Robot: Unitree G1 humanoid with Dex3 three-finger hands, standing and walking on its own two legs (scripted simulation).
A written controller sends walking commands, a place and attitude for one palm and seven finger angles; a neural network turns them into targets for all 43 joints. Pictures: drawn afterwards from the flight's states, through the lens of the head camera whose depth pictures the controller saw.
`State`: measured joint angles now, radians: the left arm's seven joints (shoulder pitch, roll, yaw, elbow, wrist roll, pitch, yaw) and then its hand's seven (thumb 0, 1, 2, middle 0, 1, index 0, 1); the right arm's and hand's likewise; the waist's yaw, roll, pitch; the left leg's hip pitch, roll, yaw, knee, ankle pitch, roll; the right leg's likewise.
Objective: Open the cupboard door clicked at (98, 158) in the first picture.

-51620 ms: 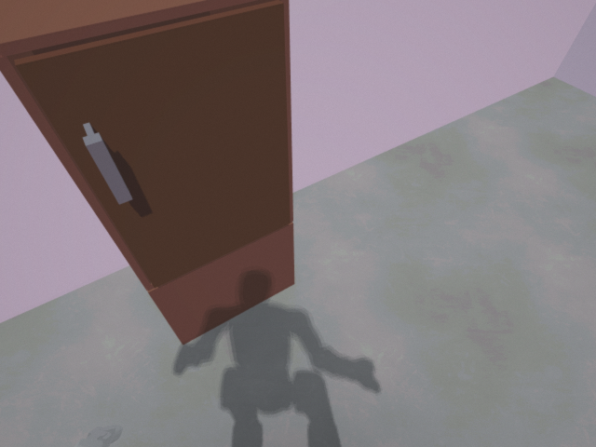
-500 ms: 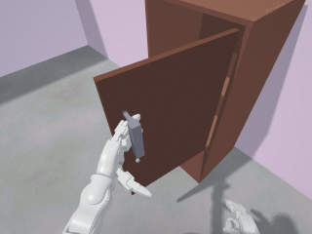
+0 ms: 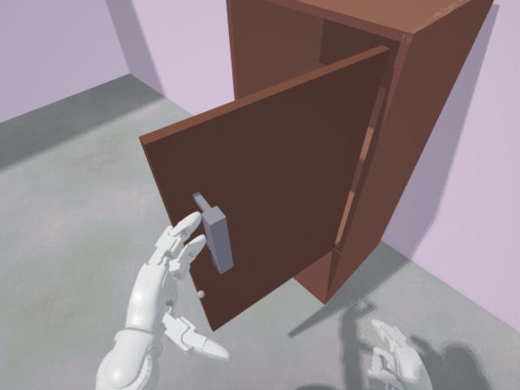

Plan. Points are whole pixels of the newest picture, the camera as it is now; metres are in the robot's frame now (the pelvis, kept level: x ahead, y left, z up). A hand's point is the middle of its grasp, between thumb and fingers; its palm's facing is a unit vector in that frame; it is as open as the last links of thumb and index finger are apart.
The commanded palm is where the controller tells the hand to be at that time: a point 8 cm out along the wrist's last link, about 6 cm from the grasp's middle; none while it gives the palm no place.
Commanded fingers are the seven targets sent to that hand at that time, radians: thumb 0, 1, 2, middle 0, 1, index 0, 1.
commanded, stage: slide the hand sideways off the handle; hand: left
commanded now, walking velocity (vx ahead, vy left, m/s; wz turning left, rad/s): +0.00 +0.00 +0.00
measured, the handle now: (211, 232) +0.32 +0.10 +0.09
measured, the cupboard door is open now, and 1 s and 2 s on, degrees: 81 80 80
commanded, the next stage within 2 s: draw the hand back to the body in 0.48 s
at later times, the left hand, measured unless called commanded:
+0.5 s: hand (148, 325) +0.19 +0.15 +0.08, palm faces -0.03 -1.00 -0.06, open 16.3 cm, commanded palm +0.16 +0.21 +0.09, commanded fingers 0.00 -0.50 0.30 -0.15 -0.30 -0.15 -0.30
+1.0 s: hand (112, 320) +0.18 +0.19 +0.11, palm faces -0.03 -1.00 -0.08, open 16.3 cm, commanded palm +0.15 +0.25 +0.13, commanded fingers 0.00 -0.43 0.33 -0.15 -0.30 -0.15 -0.30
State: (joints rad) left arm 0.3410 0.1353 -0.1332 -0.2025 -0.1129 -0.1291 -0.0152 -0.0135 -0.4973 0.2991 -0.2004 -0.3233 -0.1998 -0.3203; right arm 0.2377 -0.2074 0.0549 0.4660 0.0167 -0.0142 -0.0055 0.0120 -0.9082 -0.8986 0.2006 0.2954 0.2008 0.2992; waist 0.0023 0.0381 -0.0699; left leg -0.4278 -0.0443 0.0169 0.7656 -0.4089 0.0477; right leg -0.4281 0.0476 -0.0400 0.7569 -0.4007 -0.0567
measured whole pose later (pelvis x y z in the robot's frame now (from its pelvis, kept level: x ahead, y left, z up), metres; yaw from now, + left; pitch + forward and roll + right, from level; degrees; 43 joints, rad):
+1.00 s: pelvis +0.00 +0.01 +0.00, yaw +1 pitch +3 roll -2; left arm 0.51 0.27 0.13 -0.36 -0.28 -0.07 -0.23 -0.01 -0.50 0.30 -0.15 -0.30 -0.15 -0.30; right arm 0.27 -0.24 0.06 0.50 0.05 -0.16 -0.06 0.01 -0.91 -0.90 0.20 0.30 0.20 0.30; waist 0.02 0.06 -0.10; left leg -0.42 -0.05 -0.01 0.78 -0.41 0.06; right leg -0.39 0.04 -0.07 0.72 -0.38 -0.04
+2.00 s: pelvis +0.01 +0.01 +0.03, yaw +0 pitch -4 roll -1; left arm 0.48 0.34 0.32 -0.38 -0.07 -0.07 0.11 0.01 0.85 0.88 -0.21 -0.30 -0.21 -0.30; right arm 0.19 -0.23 0.02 0.63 0.01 -0.07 -0.06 0.01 -0.91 -0.90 0.20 0.30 0.20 0.30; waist 0.06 0.06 0.01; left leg -0.09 -0.04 0.01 0.42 -0.26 0.05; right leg -0.08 0.05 -0.03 0.38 -0.24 -0.04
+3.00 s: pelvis -0.08 +0.04 +0.01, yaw -1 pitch -1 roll -1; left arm 0.53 0.38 0.42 -0.47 0.00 -0.18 0.14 0.01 0.89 0.90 -0.21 -0.30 -0.21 -0.30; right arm 0.23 -0.22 0.00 0.55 0.01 -0.02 -0.08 0.01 -0.91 -0.90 0.20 0.30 0.20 0.30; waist 0.00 0.02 0.02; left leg -0.40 -0.06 0.06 0.65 -0.29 0.10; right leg -0.38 0.03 0.00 0.59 -0.21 -0.01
